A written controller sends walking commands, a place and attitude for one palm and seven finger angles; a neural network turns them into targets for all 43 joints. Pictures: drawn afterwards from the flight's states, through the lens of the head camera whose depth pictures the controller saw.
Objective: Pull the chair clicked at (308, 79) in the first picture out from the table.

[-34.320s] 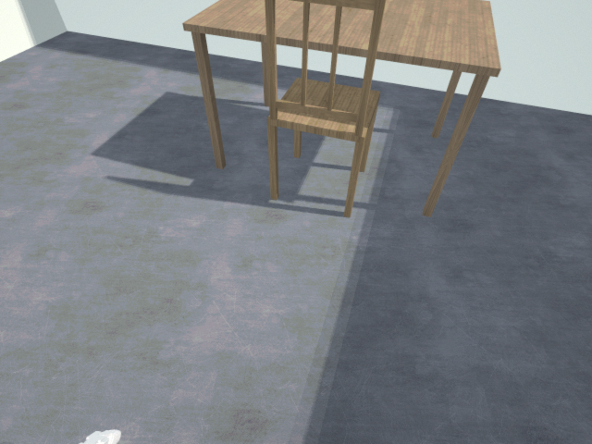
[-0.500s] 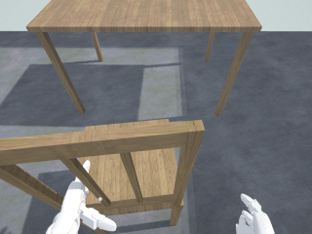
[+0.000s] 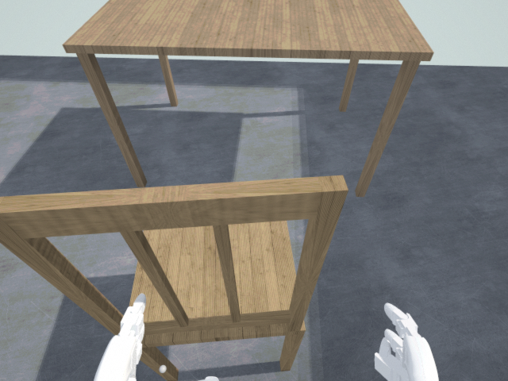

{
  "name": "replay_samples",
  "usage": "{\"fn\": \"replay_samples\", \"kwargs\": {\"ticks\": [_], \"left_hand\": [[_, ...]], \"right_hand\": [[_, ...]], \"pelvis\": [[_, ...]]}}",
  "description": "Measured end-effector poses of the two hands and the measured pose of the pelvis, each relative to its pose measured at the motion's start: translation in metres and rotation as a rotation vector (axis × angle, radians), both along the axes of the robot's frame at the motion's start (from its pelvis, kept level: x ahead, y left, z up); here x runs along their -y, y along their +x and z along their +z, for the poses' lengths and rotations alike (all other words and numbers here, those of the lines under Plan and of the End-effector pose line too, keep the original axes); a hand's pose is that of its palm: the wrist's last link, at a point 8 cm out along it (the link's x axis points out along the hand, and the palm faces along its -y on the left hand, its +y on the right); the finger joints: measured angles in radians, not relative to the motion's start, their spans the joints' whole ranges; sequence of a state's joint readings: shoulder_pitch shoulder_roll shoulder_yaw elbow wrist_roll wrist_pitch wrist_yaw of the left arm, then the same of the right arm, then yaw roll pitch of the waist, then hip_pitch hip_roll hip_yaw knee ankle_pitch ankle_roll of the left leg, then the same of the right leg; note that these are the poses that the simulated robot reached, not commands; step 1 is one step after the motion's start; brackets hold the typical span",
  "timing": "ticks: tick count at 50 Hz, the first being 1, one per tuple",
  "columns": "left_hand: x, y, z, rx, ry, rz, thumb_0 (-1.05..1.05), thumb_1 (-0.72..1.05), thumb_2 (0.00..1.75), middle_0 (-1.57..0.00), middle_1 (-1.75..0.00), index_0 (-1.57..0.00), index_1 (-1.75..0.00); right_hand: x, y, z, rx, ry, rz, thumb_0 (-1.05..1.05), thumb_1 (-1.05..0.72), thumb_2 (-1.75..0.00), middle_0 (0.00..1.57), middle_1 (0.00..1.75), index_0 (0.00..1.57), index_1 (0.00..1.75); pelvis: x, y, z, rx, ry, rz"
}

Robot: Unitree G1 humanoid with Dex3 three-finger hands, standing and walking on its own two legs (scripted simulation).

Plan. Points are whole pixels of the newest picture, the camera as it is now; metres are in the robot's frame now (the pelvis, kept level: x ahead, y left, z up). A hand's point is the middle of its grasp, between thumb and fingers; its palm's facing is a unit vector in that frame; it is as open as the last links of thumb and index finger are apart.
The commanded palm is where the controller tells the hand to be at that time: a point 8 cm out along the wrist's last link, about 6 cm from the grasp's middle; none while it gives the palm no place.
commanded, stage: draw the fingers out of the gap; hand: left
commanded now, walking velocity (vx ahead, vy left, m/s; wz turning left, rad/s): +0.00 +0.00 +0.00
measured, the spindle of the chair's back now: (163, 287) +0.27 +0.16 +0.00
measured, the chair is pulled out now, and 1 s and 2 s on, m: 0.68 0.68 0.66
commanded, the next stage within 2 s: draw the hand back to the body in 0.18 s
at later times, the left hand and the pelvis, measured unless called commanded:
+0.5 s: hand (141, 375) +0.14 +0.15 +0.04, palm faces +0.07 -1.00 -0.05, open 17.5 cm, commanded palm +0.09 +0.21 +0.04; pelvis +0.00 +0.00 -0.02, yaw +0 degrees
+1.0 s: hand (92, 344) +0.16 +0.19 +0.10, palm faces +0.15 -0.93 -0.33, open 16.1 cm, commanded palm +0.12 +0.26 +0.14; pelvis +0.01 +0.00 +0.02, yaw -1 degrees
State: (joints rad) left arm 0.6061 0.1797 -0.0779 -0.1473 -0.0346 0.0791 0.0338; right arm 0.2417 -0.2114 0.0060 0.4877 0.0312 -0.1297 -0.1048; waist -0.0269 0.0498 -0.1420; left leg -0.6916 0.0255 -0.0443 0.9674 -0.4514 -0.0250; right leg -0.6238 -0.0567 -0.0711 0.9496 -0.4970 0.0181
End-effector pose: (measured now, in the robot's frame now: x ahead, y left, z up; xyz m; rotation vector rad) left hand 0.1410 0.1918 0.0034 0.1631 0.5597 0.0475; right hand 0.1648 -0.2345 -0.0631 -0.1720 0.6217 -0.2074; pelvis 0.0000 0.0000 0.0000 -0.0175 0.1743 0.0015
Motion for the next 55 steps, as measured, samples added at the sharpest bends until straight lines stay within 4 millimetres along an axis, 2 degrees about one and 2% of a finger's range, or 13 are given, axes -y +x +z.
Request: {"fn": "replay_samples", "kwargs": {"ticks": [10,17,21,28,32,36,41,43,49,55], "left_hand": [[-0.004,-0.027,-0.003,-0.043,0.001,0.022,-0.01,-0.53,0.20,0.00,0.00,-0.01,0.00],[0.000,-0.039,0.003,-0.026,-0.039,0.030,-0.01,-0.53,0.20,0.00,0.00,-0.01,0.00],[-0.001,-0.034,0.017,0.131,-0.124,0.051,-0.01,-0.53,0.20,0.00,0.00,-0.01,0.00],[-0.017,-0.016,0.056,0.458,-0.084,-0.007,-0.01,-0.54,0.20,0.00,0.00,-0.01,0.00],[-0.022,-0.013,0.062,0.507,-0.079,-0.083,-0.01,-0.54,0.20,0.00,0.00,0.00,0.00],[-0.028,-0.015,0.069,0.457,-0.082,-0.090,-0.01,-0.54,0.20,0.00,0.00,0.00,0.00],[-0.042,-0.015,0.096,0.501,-0.045,-0.043,-0.01,-0.51,0.21,-0.01,-0.01,-0.01,-0.01],[-0.047,-0.014,0.106,0.479,0.059,-0.020,-0.01,-0.48,0.23,-0.02,-0.02,-0.02,-0.02],[-0.045,-0.009,0.118,0.377,0.186,0.049,-0.01,-0.32,0.30,-0.11,-0.08,-0.04,-0.05],[-0.058,-0.002,0.129,0.323,0.266,0.080,-0.01,-0.12,0.40,-0.21,-0.16,-0.07,-0.09]], "right_hand": [[-0.002,0.002,-0.001,0.009,0.000,-0.007,0.01,-0.91,-0.90,0.20,0.30,0.21,0.30],[-0.001,0.006,-0.004,0.021,0.000,-0.022,0.01,-0.91,-0.90,0.20,0.30,0.21,0.30],[-0.001,0.008,-0.009,0.026,-0.010,-0.015,0.01,-0.91,-0.90,0.20,0.30,0.21,0.30],[-0.003,0.009,-0.023,0.022,0.028,-0.003,0.01,-0.91,-0.90,0.20,0.30,0.21,0.30],[-0.006,0.008,-0.028,0.022,0.060,-0.007,0.01,-0.91,-0.90,0.20,0.30,0.21,0.30],[-0.008,0.007,-0.021,0.039,0.075,-0.026,0.01,-0.91,-0.90,0.20,0.30,0.21,0.30],[-0.007,0.008,-0.005,0.078,0.065,-0.031,0.01,-0.91,-0.90,0.20,0.30,0.20,0.30],[-0.007,0.009,0.002,0.072,0.044,-0.027,0.01,-0.91,-0.90,0.20,0.30,0.20,0.30],[-0.008,0.012,0.021,0.052,0.019,-0.031,0.01,-0.91,-0.90,0.20,0.30,0.20,0.30],[-0.010,0.016,0.029,0.015,0.005,-0.012,0.01,-0.91,-0.90,0.20,0.30,0.20,0.30]], "pelvis": [[-0.001,0.000,-0.005,-0.010,-0.006,0.001],[-0.002,0.001,-0.009,-0.023,-0.010,0.003],[0.000,0.000,-0.015,-0.034,-0.014,0.005],[0.002,-0.005,-0.023,-0.040,-0.019,0.004],[0.003,-0.009,-0.026,-0.031,-0.020,-0.001],[0.003,-0.008,-0.020,-0.004,-0.017,-0.005],[0.003,-0.003,-0.008,0.029,-0.017,-0.002],[0.003,-0.001,-0.002,0.050,-0.015,-0.009],[0.001,0.006,0.018,0.113,-0.012,-0.018],[0.001,0.014,0.032,0.158,-0.006,-0.019]]}}
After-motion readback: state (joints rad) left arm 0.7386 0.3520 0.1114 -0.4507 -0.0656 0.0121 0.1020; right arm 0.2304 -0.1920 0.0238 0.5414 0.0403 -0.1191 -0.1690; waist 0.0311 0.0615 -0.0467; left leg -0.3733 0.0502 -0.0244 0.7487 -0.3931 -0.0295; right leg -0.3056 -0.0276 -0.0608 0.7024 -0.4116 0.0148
